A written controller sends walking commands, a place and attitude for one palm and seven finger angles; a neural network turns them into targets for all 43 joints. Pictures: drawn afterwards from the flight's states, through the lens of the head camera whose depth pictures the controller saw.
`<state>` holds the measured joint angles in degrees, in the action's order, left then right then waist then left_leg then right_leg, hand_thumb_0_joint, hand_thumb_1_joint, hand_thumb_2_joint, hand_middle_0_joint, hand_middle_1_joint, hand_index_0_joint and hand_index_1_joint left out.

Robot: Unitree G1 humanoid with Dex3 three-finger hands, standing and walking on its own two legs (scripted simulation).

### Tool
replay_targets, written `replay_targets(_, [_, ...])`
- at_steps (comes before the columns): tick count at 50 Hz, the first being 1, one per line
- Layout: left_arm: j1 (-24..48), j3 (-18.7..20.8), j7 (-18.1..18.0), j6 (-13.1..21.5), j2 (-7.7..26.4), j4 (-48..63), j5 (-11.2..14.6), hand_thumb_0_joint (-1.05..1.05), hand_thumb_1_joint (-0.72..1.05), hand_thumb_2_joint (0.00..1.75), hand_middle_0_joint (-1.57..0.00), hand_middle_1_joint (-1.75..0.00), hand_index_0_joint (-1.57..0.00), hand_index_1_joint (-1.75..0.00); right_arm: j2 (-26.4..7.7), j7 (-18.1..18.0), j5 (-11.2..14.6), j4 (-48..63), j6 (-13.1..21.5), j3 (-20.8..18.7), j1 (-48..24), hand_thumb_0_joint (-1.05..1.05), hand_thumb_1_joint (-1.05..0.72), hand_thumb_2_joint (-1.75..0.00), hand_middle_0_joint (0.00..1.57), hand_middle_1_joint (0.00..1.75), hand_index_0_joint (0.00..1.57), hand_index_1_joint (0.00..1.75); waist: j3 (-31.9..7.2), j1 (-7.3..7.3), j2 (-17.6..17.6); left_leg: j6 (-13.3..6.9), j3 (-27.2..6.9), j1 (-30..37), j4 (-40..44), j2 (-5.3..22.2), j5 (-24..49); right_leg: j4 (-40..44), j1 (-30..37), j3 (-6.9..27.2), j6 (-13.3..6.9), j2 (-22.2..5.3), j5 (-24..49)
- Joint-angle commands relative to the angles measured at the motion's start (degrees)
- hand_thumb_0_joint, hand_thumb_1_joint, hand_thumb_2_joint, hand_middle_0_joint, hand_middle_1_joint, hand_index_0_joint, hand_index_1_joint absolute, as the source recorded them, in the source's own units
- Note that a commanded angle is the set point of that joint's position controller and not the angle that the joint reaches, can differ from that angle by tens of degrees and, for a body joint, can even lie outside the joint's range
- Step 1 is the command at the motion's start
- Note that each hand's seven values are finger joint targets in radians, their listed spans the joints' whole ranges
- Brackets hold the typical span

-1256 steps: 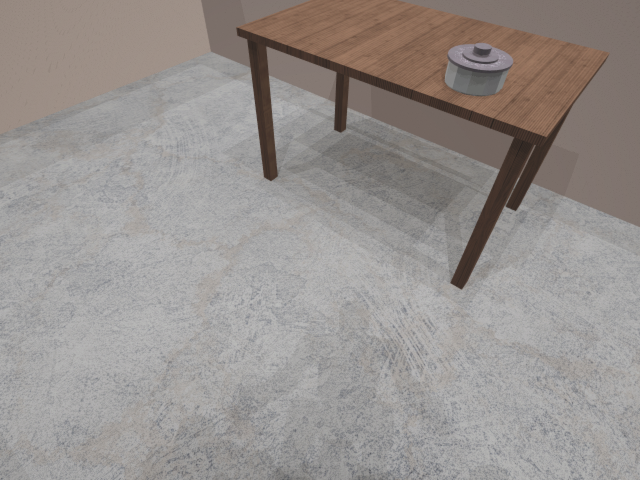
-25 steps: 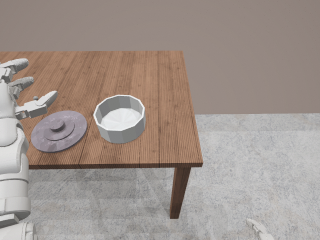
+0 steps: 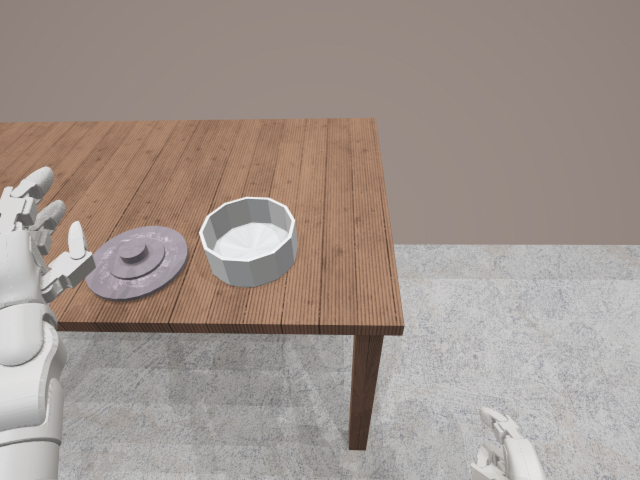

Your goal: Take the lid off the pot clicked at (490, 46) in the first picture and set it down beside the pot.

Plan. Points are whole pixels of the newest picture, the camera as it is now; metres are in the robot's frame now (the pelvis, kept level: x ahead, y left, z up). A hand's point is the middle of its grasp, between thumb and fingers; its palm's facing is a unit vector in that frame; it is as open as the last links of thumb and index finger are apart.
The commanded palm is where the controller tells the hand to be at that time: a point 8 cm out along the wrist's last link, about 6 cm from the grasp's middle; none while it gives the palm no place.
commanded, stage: draw the hand back to the body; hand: left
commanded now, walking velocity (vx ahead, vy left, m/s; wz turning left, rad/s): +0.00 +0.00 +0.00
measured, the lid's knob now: (133, 251) +0.47 +0.40 -0.03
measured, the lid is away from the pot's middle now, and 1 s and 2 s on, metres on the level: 0.21 0.21 0.21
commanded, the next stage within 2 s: step back with the hand held close in 0.82 s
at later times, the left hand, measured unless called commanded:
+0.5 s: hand (61, 329) +0.20 +0.28 +0.16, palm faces +0.44 -0.85 -0.28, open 7.4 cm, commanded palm +0.14 +0.31 +0.17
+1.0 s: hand (39, 363) +0.17 +0.27 +0.16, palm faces +0.44 -0.82 -0.36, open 7.4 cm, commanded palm +0.12 +0.31 +0.17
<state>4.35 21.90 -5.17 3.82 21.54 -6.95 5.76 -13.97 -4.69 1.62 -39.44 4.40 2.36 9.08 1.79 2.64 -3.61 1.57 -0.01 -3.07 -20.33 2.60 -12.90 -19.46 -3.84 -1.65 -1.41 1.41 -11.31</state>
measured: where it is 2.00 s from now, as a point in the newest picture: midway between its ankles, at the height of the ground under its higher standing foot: outside the picture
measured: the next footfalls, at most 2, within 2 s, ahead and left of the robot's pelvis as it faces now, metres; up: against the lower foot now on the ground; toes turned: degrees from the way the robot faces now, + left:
right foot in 1.82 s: -0.03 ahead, -0.09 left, +0.00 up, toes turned +3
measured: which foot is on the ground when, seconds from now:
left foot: down 0.00-1.00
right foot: down 0.00-1.00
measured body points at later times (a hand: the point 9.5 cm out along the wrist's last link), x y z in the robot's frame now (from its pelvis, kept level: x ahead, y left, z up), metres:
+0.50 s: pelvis -0.01 +0.02 +0.00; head -0.04 +0.00 +0.45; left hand +0.18 +0.32 +0.18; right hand +0.18 -0.20 -0.08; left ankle -0.02 +0.14 -0.75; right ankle +0.00 -0.10 -0.75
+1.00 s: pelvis -0.01 +0.02 +0.00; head -0.04 +0.01 +0.45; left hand +0.14 +0.32 +0.18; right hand +0.19 -0.18 -0.08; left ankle -0.02 +0.14 -0.75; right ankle +0.00 -0.10 -0.75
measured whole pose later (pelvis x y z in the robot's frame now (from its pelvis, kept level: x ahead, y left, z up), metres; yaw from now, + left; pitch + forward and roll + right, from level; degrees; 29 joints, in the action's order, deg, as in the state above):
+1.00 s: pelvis -0.01 +0.02 +0.00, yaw +1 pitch -5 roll -1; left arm -28.0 18.1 -5.1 6.6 18.4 25.3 3.7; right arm -11.8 -4.0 -0.6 -36.6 7.4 2.7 10.8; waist 0.7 3.7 -3.4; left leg -0.2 -0.3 -5.1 -24.5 1.2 -14.2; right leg -20.2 -4.0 -1.9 0.4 0.0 -11.0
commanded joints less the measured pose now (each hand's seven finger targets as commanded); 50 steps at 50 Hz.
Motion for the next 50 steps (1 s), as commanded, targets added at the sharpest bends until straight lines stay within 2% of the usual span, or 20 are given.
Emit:
replay_targets(1, [11.0, 4.7, -0.7, 4.6, 14.3, 16.0, 0.2, 0.0, 0.9, 0.9, -0.2, -0.3, -0.2, -0.3, -5.5, -0.4, -0.2, 8.2, 3.6, -2.2, -7.6, 0.0, -0.9, -0.9, 0.2, 0.3, 0.2, 0.3, -8.7, -0.16, 1.5, -3.7, 2.6, 1.0, 2.1, -2.5, 11.4, 3.2, 2.6, 0.7, 0.9, -0.9, 11.0])
replay_targets(4, [9.2, 3.6, -0.5, 5.1, 12.6, 20.8, 0.1, 0.0, 0.9, 0.9, -0.2, -0.3, -0.2, -0.3, -5.2, -0.3, -0.2, 8.6, 4.2, -2.3, -8.1, 0.0, -0.9, -0.9, 0.2, 0.3, 0.2, 0.3, -8.5, -0.43, -1.4, -3.4, 2.6, 2.0, 2.3, -2.4, 10.9, 3.6, 1.9, 0.4, 0.7, -0.9, 9.7])
replay_targets(6, [6.5, 3.1, -0.7, 5.0, 11.6, 20.7, 0.2, 0.0, 0.9, 0.9, -0.2, -0.3, -0.2, -0.3, -5.2, -0.4, -0.4, 8.4, 4.5, -2.3, -8.1, 0.0, -0.9, -0.9, 0.2, 0.3, 0.2, 0.3, -7.3, -0.26, 0.6, -3.4, 2.2, 1.4, 2.6, -2.3, 10.2, 3.6, 1.6, 0.2, 0.7, -0.7, 8.6])
replay_targets(8, [3.8, 4.5, -0.8, 5.2, 12.5, 23.9, 0.2, 0.0, 0.9, 0.9, -0.2, -0.3, -0.2, -0.3, -5.1, -0.4, -0.7, 8.6, 4.7, -2.4, -8.1, 0.0, -0.9, -0.9, 0.2, 0.3, 0.2, 0.3, -8.3, 0.25, 0.3, -3.5, 2.1, 1.9, 2.4, -2.3, 10.8, 3.4, 2.3, 0.4, 0.6, -0.8, 9.2])
replay_targets(11, [0.5, 2.6, -0.5, 5.4, 10.1, 26.4, 0.1, 0.0, 0.9, 0.9, -0.2, -0.3, -0.2, -0.3, -4.8, -0.3, -0.8, 8.8, 5.1, -2.4, -8.6, 0.0, -0.9, -0.9, 0.2, 0.3, 0.2, 0.3, -6.7, 0.02, -0.2, -3.2, 1.8, 1.4, 2.9, -2.2, 9.1, 3.7, 1.5, 0.2, 0.6, -0.8, 6.9])
replay_targets(13, [-1.9, 3.2, -0.6, 5.4, 10.4, 28.1, -0.1, 0.0, 0.9, 0.9, -0.2, -0.3, -0.2, -0.3, -4.8, -0.3, -1.1, 8.8, 5.4, -2.4, -8.3, 0.0, -0.9, -0.9, 0.2, 0.3, 0.2, 0.3, -6.3, 0.35, -0.9, -3.3, 1.6, 1.2, 2.9, -2.2, 9.4, 3.5, 1.7, 0.2, 0.4, -0.8, 7.3])
replay_targets(18, [-8.2, 2.4, -0.5, 5.4, 8.9, 32.3, -0.2, 0.0, 0.9, 0.9, -0.2, -0.3, -0.2, -0.3, -4.6, -0.1, -1.5, 9.1, 5.7, -2.5, -8.3, 0.0, -0.9, -0.9, 0.2, 0.3, 0.2, 0.3, -5.6, 0.44, 0.8, -3.2, 1.2, 0.7, 2.9, -2.0, 8.9, 3.4, 1.5, 0.1, 0.4, -0.8, 6.4])
replay_targets(19, [-9.2, 2.4, -0.4, 5.6, 8.9, 33.6, -0.4, 0.0, 0.9, 0.9, -0.2, -0.3, -0.2, -0.3, -4.4, 0.0, -1.4, 9.4, 6.0, -2.5, -8.5, 0.0, -0.9, -0.9, 0.2, 0.3, 0.2, 0.3, -4.9, 0.3, -1.1, -3.1, 1.2, 0.6, 2.8, -2.0, 8.3, 3.7, 1.0, 0.0, 0.3, -0.9, 6.0])
replay_targets(22, [-13.5, 1.5, -0.3, 5.4, 7.7, 35.7, -0.4, 0.0, 0.9, 0.9, -0.2, -0.3, -0.2, -0.3, -4.3, 0.1, -1.7, 9.5, 6.0, -2.5, -8.2, 0.0, -0.9, -0.9, 0.2, 0.3, 0.2, 0.3, -4.6, 0.5, 0.4, -3.1, 0.9, 0.2, 2.7, -1.9, 8.4, 3.6, 1.2, 0.0, 0.3, -0.9, 6.0])
replay_targets(25, [-15.8, 0.8, -0.5, 5.7, 7.3, 40.0, -1.0, 0.0, 0.9, 0.9, -0.2, -0.3, -0.2, -0.3, -4.2, 0.2, -1.9, 9.9, 6.7, -2.4, -8.2, 0.0, -0.9, -0.9, 0.2, 0.3, 0.2, 0.3, -4.4, 0.43, -2.4, -2.8, 0.4, 0.1, 2.7, -1.9, 8.0, 3.1, 0.9, -0.3, 0.1, -0.8, 5.6])
replay_targets(28, [-21.3, 0.7, -0.5, 4.9, 6.2, 39.1, -1.0, 0.0, 0.9, 0.9, -0.2, -0.3, -0.2, -0.3, -3.9, 0.1, -1.9, 10.0, 6.4, -2.4, -7.7, 0.0, -0.9, -0.9, 0.2, 0.3, 0.2, 0.3, -2.4, 0.68, 0.8, -2.8, 0.5, -1.1, 2.6, -1.7, 7.4, 3.4, 0.1, -0.3, 0.2, -0.7, 4.7])
replay_targets(33, [-26.2, 0.2, -0.7, 5.2, 5.9, 44.6, -1.6, 0.0, 0.9, 0.9, -0.2, -0.3, -0.2, -0.3, -3.6, 0.0, -2.2, 10.9, 7.1, -2.3, -7.6, 0.0, -0.9, -0.9, 0.2, 0.3, 0.2, 0.3, -3.3, 0.94, -0.6, -2.7, 0.0, -1.1, 2.3, -1.8, 7.0, 3.0, 0.5, -0.3, 0.0, -0.7, 4.5])
replay_targets(34, [-25.1, -0.2, -0.7, 5.1, 5.8, 45.7, -1.8, 0.0, 0.9, 0.9, -0.2, -0.3, -0.2, -0.3, -3.6, 0.1, -2.0, 11.0, 7.3, -2.2, -7.7, 0.0, -0.9, -0.9, 0.2, 0.3, 0.2, 0.3, -2.5, 0.46, -1.9, -2.6, 0.0, -1.1, 2.2, -1.8, 6.1, 3.2, -0.4, -0.2, 0.0, -0.6, 3.6])
replay_targets(38, [-24.6, -0.5, -1.3, 4.6, 5.2, 43.3, -2.0, 0.0, 0.9, 0.9, -0.2, -0.3, -0.2, -0.3, -3.5, -0.5, -2.2, 10.3, 7.4, -2.1, -6.9, 0.0, -0.9, -0.9, 0.2, 0.3, 0.2, 0.3, -0.6, 0.42, 0.3, -2.6, -0.4, -2.1, 2.5, -1.7, 5.1, 3.2, -1.2, -0.6, -0.1, -0.6, 2.5])
replay_targets(43, [-26.3, -0.3, -1.2, 4.9, 5.5, 45.4, -2.1, 0.0, 0.9, 0.9, -0.2, -0.3, -0.2, -0.3, -3.5, -0.4, -2.4, 10.8, 7.7, -2.2, -7.1, 0.0, -0.9, -0.9, 0.2, 0.3, 0.2, 0.3, -2.8, 0.93, 0.6, -2.8, -0.4, -1.3, 2.1, -1.9, 6.5, 2.8, 0.1, -0.4, -0.1, -0.7, 3.8])
replay_targets(44, [-26.7, -0.4, -1.1, 4.9, 5.4, 45.1, -2.2, 0.0, 0.9, 0.9, -0.2, -0.3, -0.2, -0.3, -3.4, -0.3, -2.3, 10.8, 7.8, -2.2, -7.3, 0.0, -0.9, -0.9, 0.2, 0.3, 0.2, 0.3, -2.6, 0.73, -1.3, -2.8, -0.3, -1.1, 2.0, -1.9, 6.0, 3.0, -0.4, -0.2, -0.1, -0.7, 3.5])
replay_targets(46, [-26.1, -0.9, -1.1, 4.7, 4.9, 44.6, -2.1, 0.0, 0.9, 0.9, -0.2, -0.3, -0.2, -0.3, -3.4, -0.3, -2.3, 10.7, 7.5, -2.1, -7.2, 0.0, -0.9, -0.9, 0.2, 0.3, 0.2, 0.3, -1.5, 0.67, 0.4, -2.8, -0.4, -1.8, 2.1, -1.9, 6.1, 3.2, -0.5, -0.4, 0.0, -0.7, 3.5])
replay_targets(47, [-17.8, 9.5, -1.8, 8.0, 14.9, 51.3, -2.0, 0.0, 0.9, 0.9, -0.2, -0.3, -0.2, -0.3, -5.4, 0.3, -1.6, 13.1, 6.0, -2.5, -6.1, 0.0, -0.9, -0.9, 0.2, 0.3, 0.2, 0.3, 1.0, -0.56, 0.1, -4.3, -0.7, -6.7, -0.1, -1.1, 1.1, 5.2, -5.3, 5.3, 0.5, -3.4, 5.7])
replay_targets(48, [-24.8, 6.3, -1.3, 8.5, 10.1, 44.5, -2.1, 0.0, 0.9, 0.9, -0.2, -0.3, -0.2, -0.3, -4.1, 0.3, -1.9, 11.9, 5.2, -2.4, -5.1, 0.0, -0.9, -0.9, 0.2, 0.3, 0.2, 0.3, 1.0, -0.88, 4.2, -4.4, -1.3, -6.6, -1.5, -1.5, 1.3, 5.6, -6.2, 5.2, 0.5, -4.7, 5.5])
replay_targets(50, [-30.3, 3.6, -0.5, 9.0, 6.8, 42.3, -2.5, 0.0, 0.9, 0.9, -0.2, -0.3, -0.2, -0.3, -4.3, 0.9, -1.9, 12.6, 4.1, -2.9, -4.6, 0.0, -0.9, -0.9, 0.2, 0.3, 0.2, 0.3, -0.6, -1.2, 5.1, -4.4, -1.4, -6.7, -2.2, -1.2, 3.9, 4.6, -6.6, 5.0, 0.6, -5.2, 7.0])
